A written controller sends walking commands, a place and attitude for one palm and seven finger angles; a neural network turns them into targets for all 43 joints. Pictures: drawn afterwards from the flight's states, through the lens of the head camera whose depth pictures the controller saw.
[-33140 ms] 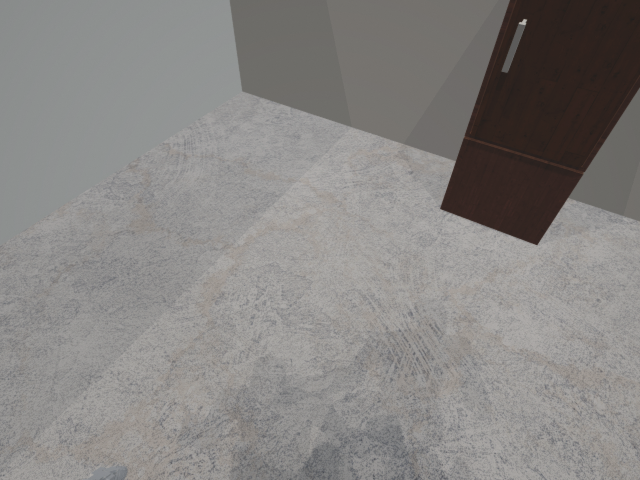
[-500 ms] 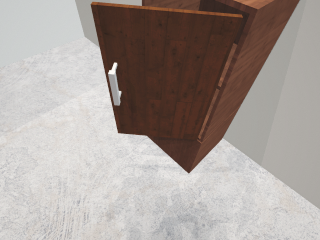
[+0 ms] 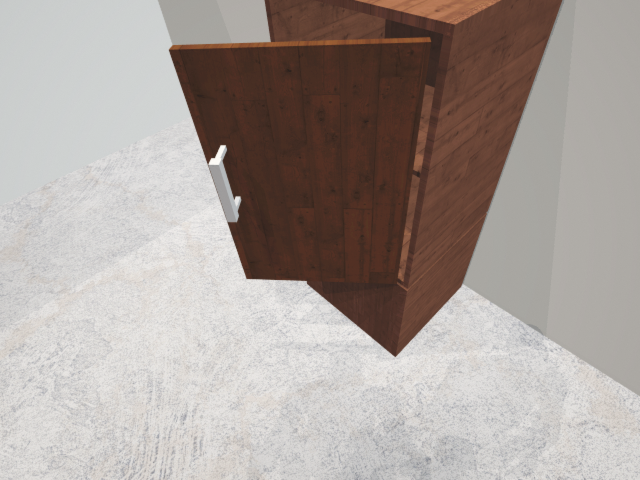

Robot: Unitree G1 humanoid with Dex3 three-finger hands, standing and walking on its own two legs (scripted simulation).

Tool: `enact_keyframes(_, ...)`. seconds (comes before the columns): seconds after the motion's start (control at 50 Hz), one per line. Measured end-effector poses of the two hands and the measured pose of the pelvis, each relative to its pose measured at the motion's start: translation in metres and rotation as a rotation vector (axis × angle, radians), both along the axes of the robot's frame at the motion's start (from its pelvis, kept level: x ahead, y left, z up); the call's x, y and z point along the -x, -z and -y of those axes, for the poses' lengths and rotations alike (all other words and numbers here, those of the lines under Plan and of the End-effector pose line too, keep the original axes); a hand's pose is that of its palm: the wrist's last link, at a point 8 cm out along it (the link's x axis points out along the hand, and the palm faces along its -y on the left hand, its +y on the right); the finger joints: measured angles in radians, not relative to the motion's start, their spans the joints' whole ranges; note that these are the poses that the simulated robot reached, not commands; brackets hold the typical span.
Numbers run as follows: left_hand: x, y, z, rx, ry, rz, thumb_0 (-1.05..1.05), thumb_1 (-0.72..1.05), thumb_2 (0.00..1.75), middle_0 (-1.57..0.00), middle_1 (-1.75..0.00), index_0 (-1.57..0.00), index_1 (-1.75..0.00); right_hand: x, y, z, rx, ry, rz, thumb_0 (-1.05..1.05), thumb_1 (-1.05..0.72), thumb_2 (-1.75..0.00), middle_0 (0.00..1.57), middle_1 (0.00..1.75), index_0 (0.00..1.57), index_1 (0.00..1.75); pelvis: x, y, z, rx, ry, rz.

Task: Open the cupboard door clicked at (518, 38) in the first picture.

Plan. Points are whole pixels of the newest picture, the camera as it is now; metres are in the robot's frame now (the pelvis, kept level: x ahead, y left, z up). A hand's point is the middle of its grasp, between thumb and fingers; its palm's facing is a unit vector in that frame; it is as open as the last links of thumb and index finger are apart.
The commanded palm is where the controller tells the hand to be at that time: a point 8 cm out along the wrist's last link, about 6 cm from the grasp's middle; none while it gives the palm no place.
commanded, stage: come to a stop and stand still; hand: left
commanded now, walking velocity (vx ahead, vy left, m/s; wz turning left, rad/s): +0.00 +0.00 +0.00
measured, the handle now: (227, 185) +0.63 +0.22 +0.01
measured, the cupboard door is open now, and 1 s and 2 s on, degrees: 41 41 41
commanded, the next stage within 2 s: look again from close up in 0.32 s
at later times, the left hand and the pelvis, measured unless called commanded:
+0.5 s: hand out of the picture +0.03 +0.16 -0.16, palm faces +0.02 -0.97 -0.24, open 7.3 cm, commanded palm none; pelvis +0.02 -0.02 +0.00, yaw +1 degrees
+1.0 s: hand out of the picture +0.05 +0.17 -0.17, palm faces +0.05 -0.97 -0.22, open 7.3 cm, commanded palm none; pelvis +0.04 -0.02 +0.00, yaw +1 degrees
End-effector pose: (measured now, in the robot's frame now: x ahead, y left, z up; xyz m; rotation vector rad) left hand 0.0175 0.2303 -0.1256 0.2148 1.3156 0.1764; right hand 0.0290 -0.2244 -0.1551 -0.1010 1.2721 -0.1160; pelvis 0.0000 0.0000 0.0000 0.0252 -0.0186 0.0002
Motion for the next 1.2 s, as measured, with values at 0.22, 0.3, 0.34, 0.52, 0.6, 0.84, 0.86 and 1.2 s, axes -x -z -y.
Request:
enact_keyframes(0.22,-0.002,0.0,0.012,0.009,-0.011,-0.024,0.01,0.91,0.89,-0.21,-0.3,-0.21,-0.3,0.069,-0.001,0.001,-0.018,0.024,-0.216,0.01,-0.91,-0.9,0.2,0.3,0.19,0.3,-0.005,-0.004,0.013,0.003,-0.01,-0.009)
enact_keyframes(0.3,-0.005,0.001,0.015,0.01,-0.014,-0.036,0.01,0.92,0.89,-0.21,-0.3,-0.21,-0.3,0.075,-0.002,-0.001,-0.027,0.03,-0.249,0.01,-0.91,-0.9,0.2,0.3,0.19,0.3,-0.009,-0.004,0.016,0.003,-0.012,-0.011)
enact_keyframes(0.34,-0.006,0.002,0.016,0.011,-0.016,-0.04,0.01,0.92,0.89,-0.21,-0.3,-0.21,-0.3,0.074,-0.003,-0.003,-0.03,0.03,-0.254,0.01,-0.91,-0.9,0.2,0.3,0.19,0.3,-0.011,-0.004,0.017,0.003,-0.013,-0.013)
enact_keyframes(0.52,-0.011,0.005,0.02,0.018,-0.031,-0.054,0.01,0.92,0.89,-0.21,-0.3,-0.21,-0.3,0.04,-0.002,-0.004,-0.029,0.017,-0.201,0.01,-0.91,-0.9,0.2,0.3,0.19,0.3,-0.022,-0.004,0.019,0.005,-0.014,-0.018)
enact_keyframes(0.6,-0.013,0.006,0.02,0.022,-0.038,-0.054,0.01,0.92,0.89,-0.21,-0.3,-0.21,-0.3,0.019,-0.001,-0.002,-0.02,0.008,-0.16,0.01,-0.91,-0.9,0.2,0.3,0.19,0.3,-0.027,-0.003,0.019,0.006,-0.014,-0.018)
enact_keyframes(0.84,-0.019,0.01,0.02,0.035,-0.055,-0.05,0.01,0.92,0.89,-0.21,-0.3,-0.21,-0.3,-0.019,-0.006,0.011,0.031,-0.015,-0.102,0.01,-0.92,-0.9,0.2,0.3,0.19,0.3,-0.038,-0.003,0.017,0.009,-0.019,-0.015)
enact_keyframes(0.86,-0.019,0.01,0.02,0.036,-0.055,-0.05,0.01,0.91,0.89,-0.21,-0.3,-0.21,-0.3,-0.02,-0.007,0.012,0.033,-0.017,-0.101,0.01,-0.92,-0.9,0.2,0.3,0.19,0.3,-0.038,-0.003,0.017,0.009,-0.019,-0.015)
enact_keyframes(1.2,-0.027,0.013,0.006,0.045,-0.068,-0.039,0.0,0.9,0.89,-0.21,-0.3,-0.21,-0.3,-0.014,-0.005,0.001,0.036,-0.018,-0.145,0.01,-0.91,-0.9,0.2,0.3,0.2,0.3,-0.046,0.0,0.003,0.028,-0.016,-0.017)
